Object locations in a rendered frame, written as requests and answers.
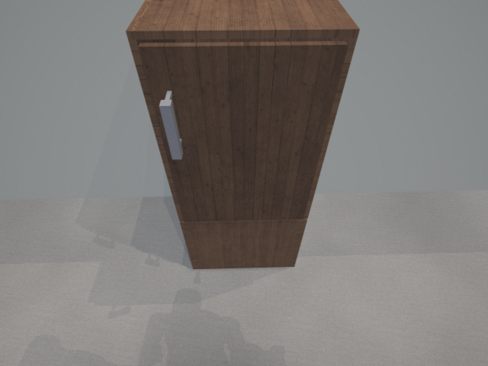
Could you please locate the cupboard door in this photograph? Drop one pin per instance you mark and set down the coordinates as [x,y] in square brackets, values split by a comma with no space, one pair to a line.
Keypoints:
[252,118]

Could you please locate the handle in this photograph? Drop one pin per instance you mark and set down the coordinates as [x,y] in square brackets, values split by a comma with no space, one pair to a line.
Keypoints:
[170,125]

